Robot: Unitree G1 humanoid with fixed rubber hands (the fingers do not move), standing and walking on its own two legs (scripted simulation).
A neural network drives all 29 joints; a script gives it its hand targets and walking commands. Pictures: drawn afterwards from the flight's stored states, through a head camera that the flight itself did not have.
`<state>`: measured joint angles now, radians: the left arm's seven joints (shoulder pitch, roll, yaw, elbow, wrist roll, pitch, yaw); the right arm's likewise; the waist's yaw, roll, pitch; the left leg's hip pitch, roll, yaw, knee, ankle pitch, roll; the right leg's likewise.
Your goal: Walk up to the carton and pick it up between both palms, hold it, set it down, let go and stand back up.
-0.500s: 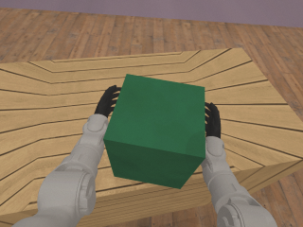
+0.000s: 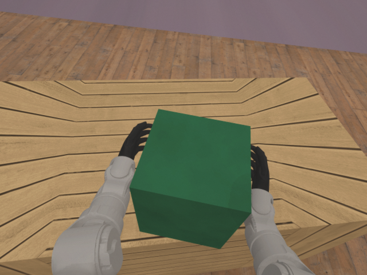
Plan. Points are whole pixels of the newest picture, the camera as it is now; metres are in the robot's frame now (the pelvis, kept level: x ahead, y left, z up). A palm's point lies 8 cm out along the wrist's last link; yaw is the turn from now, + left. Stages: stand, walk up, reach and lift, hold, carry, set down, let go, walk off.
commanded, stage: reach and lift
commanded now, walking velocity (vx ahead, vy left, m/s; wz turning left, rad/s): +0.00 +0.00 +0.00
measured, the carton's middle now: (190, 182) +0.35 -0.03 -0.02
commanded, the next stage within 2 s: none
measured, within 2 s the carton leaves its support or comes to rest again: leaves its support in 1.24 s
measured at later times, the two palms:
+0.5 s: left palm (129, 153) +0.41 +0.11 +0.03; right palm (258, 183) +0.32 -0.18 +0.02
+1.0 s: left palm (129, 152) +0.41 +0.11 +0.03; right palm (259, 183) +0.32 -0.18 +0.02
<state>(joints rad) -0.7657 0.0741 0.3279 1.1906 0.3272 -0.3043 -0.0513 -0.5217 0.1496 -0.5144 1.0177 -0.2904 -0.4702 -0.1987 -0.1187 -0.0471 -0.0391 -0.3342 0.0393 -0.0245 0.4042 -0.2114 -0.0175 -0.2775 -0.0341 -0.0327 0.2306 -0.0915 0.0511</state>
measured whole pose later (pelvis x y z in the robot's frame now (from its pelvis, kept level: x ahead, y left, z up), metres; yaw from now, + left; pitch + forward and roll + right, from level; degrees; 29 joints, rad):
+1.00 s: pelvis +0.00 -0.01 +0.00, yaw +0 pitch +9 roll -2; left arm -0.72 0.04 0.29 1.01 0.39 -0.22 -0.07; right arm -0.49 0.11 -0.41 1.05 -0.20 -0.58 -0.24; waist -0.09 -0.07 -0.04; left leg -0.33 0.05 -0.01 0.33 -0.17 -0.03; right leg -0.27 -0.03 -0.05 0.15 -0.05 0.04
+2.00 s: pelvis +0.02 -0.01 +0.00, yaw +2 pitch +5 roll -2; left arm -0.48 0.05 0.10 0.43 0.10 0.16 0.04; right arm -0.36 -0.09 0.11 0.51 0.27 -0.12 -0.31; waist -0.13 -0.02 -0.06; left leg -0.23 0.05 -0.06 0.38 -0.23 -0.04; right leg -0.14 -0.02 -0.06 0.17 -0.11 0.04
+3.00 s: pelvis +0.00 -0.01 +0.00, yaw +2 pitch -6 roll -2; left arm -0.61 -0.04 0.26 0.17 0.26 0.61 0.03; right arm -0.62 -0.08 -0.02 0.51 0.25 0.26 -0.19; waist -0.11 -0.06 0.03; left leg -0.05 0.04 -0.07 0.38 -0.23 -0.04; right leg 0.00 -0.02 -0.05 0.25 -0.14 0.04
